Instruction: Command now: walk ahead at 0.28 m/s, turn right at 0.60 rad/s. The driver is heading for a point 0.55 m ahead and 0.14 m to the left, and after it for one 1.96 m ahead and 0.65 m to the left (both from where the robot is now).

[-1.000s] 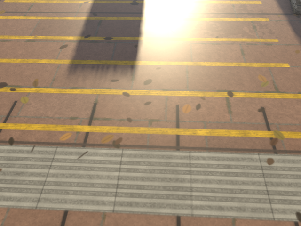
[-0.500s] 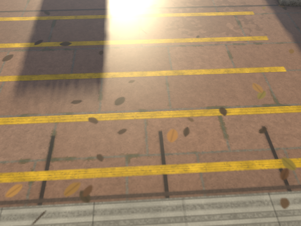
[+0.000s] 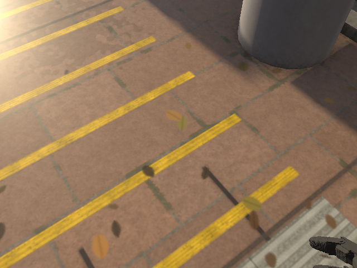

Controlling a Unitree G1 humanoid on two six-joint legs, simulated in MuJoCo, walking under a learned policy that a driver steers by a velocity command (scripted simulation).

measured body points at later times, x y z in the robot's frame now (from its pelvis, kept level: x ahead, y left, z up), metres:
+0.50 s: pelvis +0.16 +0.05 -0.01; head +0.18 +0.04 +0.44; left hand +0.33 +0.29 -0.11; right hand +0.28 -0.20 -0.12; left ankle +0.28 +0.15 -0.73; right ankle +0.17 -0.08 -0.73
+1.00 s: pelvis +0.20 +0.09 +0.00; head +0.24 +0.12 +0.45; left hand +0.34 +0.39 -0.10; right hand +0.39 -0.17 -0.08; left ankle +0.22 +0.17 -0.73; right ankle +0.18 -0.08 -0.64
